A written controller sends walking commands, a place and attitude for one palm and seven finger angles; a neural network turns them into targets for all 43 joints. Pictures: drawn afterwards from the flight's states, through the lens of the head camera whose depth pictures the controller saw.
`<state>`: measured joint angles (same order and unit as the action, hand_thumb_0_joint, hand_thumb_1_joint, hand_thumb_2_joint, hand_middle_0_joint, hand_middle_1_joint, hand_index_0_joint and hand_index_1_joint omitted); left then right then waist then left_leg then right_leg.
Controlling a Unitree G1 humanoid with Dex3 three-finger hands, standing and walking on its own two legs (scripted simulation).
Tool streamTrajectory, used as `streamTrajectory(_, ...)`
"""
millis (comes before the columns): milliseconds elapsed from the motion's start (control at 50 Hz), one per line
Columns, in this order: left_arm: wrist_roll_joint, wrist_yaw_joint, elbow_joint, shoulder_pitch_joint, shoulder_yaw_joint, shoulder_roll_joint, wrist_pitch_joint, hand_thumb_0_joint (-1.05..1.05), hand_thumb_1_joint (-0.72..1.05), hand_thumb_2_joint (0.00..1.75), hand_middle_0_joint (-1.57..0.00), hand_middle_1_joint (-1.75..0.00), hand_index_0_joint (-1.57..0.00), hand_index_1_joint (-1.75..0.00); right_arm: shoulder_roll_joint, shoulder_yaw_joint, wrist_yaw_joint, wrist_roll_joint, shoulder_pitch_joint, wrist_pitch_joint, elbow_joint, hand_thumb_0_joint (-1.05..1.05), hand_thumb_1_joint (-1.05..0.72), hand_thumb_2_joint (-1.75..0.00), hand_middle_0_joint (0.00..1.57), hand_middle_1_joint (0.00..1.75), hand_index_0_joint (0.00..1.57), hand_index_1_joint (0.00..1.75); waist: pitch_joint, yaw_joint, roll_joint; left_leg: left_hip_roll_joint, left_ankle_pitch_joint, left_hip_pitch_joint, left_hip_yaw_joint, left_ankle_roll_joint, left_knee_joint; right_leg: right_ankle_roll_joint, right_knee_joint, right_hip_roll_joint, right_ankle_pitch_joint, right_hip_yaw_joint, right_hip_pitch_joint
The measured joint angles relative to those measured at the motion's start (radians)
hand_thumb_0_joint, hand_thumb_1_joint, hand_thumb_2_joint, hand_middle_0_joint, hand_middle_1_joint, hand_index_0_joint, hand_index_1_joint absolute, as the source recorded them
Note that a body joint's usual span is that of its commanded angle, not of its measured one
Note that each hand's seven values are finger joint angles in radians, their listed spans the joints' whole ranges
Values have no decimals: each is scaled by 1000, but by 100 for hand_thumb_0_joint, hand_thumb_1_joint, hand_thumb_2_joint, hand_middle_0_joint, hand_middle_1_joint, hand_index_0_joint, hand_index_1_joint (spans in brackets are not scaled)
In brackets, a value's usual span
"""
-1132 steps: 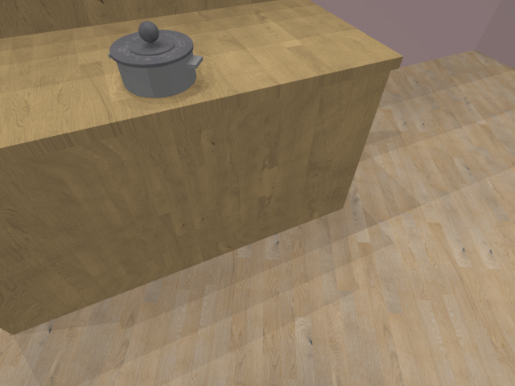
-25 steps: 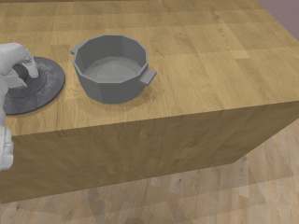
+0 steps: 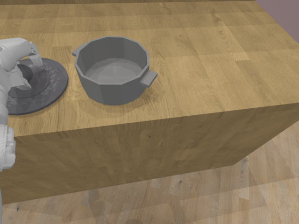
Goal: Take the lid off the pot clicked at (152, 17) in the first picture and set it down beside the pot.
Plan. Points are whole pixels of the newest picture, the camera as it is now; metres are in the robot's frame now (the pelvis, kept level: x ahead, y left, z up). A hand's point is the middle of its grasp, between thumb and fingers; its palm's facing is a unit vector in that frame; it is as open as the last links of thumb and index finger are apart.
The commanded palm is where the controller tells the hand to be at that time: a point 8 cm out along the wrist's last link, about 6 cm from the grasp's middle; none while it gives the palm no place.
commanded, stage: open the fingers wide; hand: left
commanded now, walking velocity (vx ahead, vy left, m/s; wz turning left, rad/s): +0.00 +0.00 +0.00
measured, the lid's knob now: (21, 73) +0.50 +0.32 +0.10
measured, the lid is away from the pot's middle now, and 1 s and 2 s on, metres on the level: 0.24 0.24 0.24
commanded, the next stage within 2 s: raise the empty hand in 0.26 s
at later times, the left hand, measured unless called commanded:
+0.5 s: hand (14, 69) +0.48 +0.31 +0.13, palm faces -0.36 -0.10 -0.93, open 11.1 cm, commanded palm +0.49 +0.31 +0.20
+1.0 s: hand (5, 49) +0.49 +0.31 +0.18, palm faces -0.34 -0.12 -0.93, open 11.1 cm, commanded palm +0.50 +0.30 +0.25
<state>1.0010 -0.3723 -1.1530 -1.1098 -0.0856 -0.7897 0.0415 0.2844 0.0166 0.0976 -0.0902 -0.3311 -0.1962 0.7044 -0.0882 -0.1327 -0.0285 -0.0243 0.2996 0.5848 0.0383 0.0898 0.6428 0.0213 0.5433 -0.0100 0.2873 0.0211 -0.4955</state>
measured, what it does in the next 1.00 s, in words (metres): stands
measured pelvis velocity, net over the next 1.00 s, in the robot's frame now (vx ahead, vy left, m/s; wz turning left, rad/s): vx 0.01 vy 0.01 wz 0.00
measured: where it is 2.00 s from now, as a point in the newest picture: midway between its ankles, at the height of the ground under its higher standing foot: outside the picture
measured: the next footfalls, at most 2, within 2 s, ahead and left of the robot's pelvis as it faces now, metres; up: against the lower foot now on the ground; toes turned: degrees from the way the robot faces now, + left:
none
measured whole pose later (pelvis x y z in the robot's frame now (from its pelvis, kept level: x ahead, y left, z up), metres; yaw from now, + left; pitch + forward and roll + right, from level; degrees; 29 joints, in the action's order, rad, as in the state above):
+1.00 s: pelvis +0.01 +0.01 +0.00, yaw +0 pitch +13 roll -3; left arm 1.01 -0.44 -1.20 -1.27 -0.14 -0.82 -0.03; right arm 0.29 0.02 0.08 -0.10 -0.34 -0.19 0.71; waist -0.09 -0.14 -0.03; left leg -0.04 0.30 0.55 0.04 0.10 0.61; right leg 0.03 0.51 0.00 0.28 0.02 -0.46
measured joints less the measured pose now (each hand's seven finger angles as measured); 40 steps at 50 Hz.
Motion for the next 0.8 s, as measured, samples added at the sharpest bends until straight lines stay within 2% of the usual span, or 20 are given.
streamTrajectory(160,8,8,-49,-8,12,-28,-7,0,-5,79,-44,-75,-44,-75,-1,9,1,-3,-3,-4,-6,0,-90,-90,20,30,20,30,-3,-14,0,6,7,-3,9,0,3,2,3,-5,2,-10,-1)
streamTrajectory(300,-2,-8,-1,21,36,-34,15,0,-8,82,-44,-71,-44,-71,1,-1,4,0,-12,-11,-9,0,-90,-90,20,30,20,30,-5,-7,2,5,7,-3,8,2,1,4,-4,-4,0,-10,2)
streamTrajectory(400,-2,-9,-2,13,12,-32,8,0,-9,83,-45,-70,-44,-70,4,-5,-3,-2,-6,-14,-10,0,-90,-90,20,30,20,30,-5,-3,4,3,9,-1,5,2,5,1,-2,-3,2,-7,2)
streamTrajectory(520,-10,-12,47,17,24,-14,20,0,-10,84,-45,-69,-45,-69,3,-10,-8,3,1,-14,-13,0,-90,-90,20,30,20,30,-9,5,-2,-3,3,-8,1,5,-1,2,-10,2,-2,-2,12)
streamTrajectory(580,-15,-10,4,-17,10,-20,-3,0,-10,84,-45,-69,-45,-69,0,1,-7,-3,14,-10,-14,0,-90,-90,20,30,20,30,-9,1,1,-3,3,-18,4,7,-5,6,-13,2,-3,-5,20)
streamTrajectory(660,1,-17,-34,-59,-24,-21,-36,0,-10,84,-45,-69,-45,-69,0,10,-7,-8,21,-2,-17,0,-90,-90,20,30,20,30,0,1,-1,-5,-1,-22,3,8,-9,3,-16,4,-6,-4,25)
streamTrajectory(800,-2,-52,-24,-97,-29,-30,-36,0,-10,84,-45,-69,-45,-69,-2,12,0,-7,10,11,-6,0,-90,-90,20,30,20,30,0,-2,4,-9,-6,-27,2,10,-21,7,-27,8,-9,-3,30)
